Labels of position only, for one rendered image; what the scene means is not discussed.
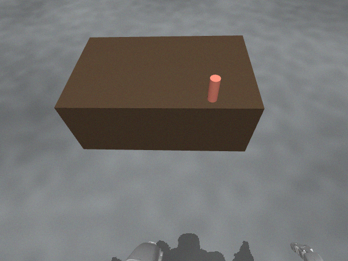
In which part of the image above can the right robot hand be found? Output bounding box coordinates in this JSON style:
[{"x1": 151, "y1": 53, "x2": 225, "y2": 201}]
[{"x1": 290, "y1": 243, "x2": 324, "y2": 261}]

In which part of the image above can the can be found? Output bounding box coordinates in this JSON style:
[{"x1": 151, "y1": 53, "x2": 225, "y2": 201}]
[{"x1": 207, "y1": 74, "x2": 221, "y2": 102}]

